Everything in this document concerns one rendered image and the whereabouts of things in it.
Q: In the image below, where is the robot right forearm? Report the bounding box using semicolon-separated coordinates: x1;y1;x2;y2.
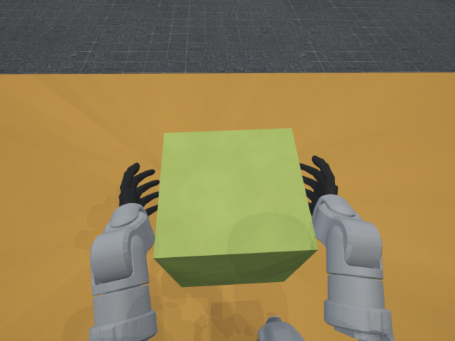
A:
312;194;395;341

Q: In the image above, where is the robot right hand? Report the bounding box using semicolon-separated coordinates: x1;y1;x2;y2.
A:
300;156;338;216

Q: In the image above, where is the carton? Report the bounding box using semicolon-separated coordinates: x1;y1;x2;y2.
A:
154;128;318;288

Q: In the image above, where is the robot left hand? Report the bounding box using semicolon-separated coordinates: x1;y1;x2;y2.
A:
119;163;160;216

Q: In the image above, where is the robot right shin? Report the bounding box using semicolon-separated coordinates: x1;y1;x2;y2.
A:
265;316;281;325

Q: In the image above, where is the robot left forearm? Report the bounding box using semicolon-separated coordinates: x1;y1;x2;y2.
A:
89;203;158;341

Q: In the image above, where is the robot right thigh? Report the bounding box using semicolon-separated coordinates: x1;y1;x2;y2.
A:
258;321;305;341

